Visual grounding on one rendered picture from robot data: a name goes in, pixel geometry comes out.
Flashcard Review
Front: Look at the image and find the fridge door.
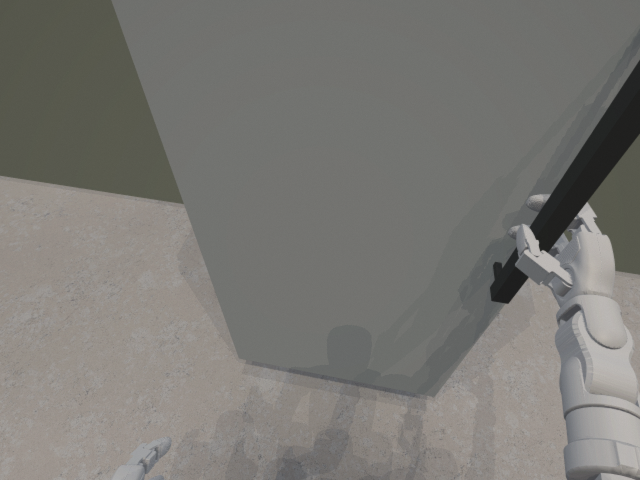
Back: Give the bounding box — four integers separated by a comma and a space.
111, 0, 640, 397

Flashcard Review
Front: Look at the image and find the left robot hand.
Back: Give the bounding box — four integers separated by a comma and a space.
110, 437, 172, 480

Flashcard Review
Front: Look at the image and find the robot right forearm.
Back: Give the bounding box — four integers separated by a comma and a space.
555, 294, 640, 480

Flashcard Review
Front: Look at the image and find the right robot hand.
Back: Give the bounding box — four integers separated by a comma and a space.
508, 194, 615, 308

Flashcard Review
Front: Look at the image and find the handle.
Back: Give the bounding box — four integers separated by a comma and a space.
490, 60, 640, 304

